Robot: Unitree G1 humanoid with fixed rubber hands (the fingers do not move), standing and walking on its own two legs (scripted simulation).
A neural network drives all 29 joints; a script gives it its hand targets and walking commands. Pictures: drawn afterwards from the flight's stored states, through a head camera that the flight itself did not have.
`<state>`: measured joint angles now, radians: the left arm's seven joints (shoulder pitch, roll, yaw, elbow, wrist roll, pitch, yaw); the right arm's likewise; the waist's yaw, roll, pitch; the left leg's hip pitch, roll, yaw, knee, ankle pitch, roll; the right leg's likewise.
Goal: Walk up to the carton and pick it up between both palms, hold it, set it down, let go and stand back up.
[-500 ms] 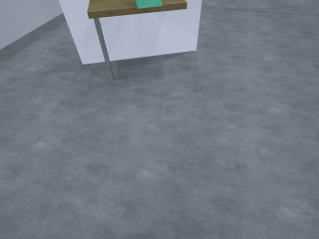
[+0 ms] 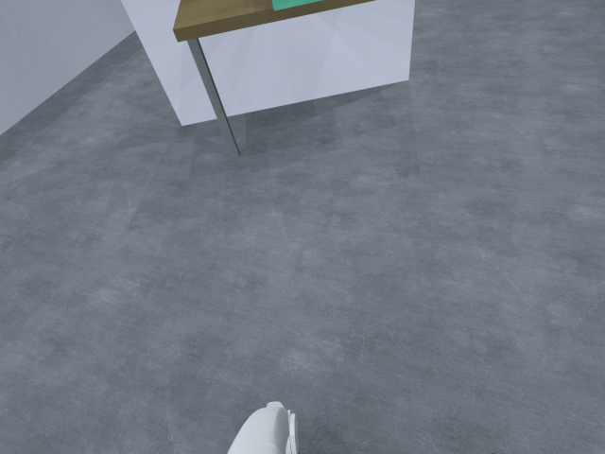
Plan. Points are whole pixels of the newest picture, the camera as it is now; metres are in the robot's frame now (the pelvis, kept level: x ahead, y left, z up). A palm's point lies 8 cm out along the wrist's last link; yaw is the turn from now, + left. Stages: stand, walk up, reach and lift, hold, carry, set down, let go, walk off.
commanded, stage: walk up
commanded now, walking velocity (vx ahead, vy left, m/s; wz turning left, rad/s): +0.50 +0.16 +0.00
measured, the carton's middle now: out of the picture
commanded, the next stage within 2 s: none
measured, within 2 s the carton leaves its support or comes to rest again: neither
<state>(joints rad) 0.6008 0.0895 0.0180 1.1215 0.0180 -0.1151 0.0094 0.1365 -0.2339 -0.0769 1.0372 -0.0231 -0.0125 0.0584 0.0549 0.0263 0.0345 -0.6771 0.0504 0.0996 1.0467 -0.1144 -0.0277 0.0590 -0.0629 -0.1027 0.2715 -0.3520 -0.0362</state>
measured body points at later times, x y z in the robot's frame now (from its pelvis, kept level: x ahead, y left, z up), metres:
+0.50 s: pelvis +0.27 +0.03 +0.00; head +0.28 +0.02 +0.45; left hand +0.39 +0.25 -0.13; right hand +0.22 -0.20 -0.16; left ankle +0.23 +0.11 -0.75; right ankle +0.39 -0.13 -0.68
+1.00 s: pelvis +0.52 +0.00 +0.00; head +0.54 -0.02 +0.45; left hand +0.42 +0.23 -0.13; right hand +0.62 -0.23 -0.15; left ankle +0.64 +0.17 -0.69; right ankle +0.46 -0.12 -0.75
